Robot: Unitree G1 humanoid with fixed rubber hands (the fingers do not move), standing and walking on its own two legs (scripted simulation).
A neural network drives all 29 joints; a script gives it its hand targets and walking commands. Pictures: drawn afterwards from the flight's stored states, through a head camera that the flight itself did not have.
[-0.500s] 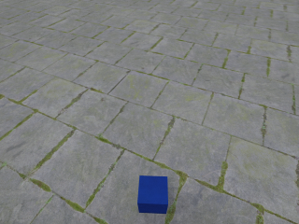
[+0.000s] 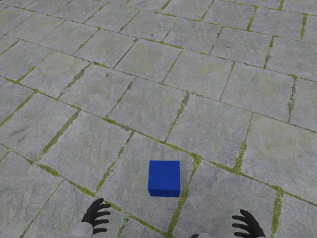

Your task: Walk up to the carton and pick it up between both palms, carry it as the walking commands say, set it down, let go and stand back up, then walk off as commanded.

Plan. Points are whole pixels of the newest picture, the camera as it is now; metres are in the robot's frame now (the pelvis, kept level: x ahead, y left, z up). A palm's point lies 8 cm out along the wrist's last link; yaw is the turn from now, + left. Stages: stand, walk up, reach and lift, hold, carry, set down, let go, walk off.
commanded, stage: reach and lift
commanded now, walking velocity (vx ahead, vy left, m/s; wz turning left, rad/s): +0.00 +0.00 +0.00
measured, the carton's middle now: (164, 179) +0.44 +0.04 -0.66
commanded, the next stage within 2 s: none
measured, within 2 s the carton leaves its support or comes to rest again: neither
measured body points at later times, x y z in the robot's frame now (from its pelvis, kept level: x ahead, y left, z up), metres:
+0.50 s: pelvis -0.06 -0.01 -0.06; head +0.12 -0.01 +0.36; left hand +0.29 +0.24 -0.15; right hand +0.29 -0.18 -0.16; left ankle -0.03 +0.13 -0.72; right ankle +0.03 -0.13 -0.72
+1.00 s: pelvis -0.04 +0.00 -0.08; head +0.24 +0.00 +0.28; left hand +0.42 +0.22 -0.19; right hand +0.43 -0.14 -0.19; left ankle -0.03 +0.13 -0.72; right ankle +0.03 -0.13 -0.72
